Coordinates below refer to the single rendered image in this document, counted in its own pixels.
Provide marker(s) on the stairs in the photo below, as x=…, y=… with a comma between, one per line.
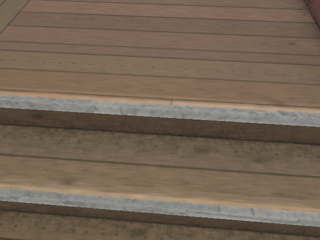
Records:
x=248, y=176

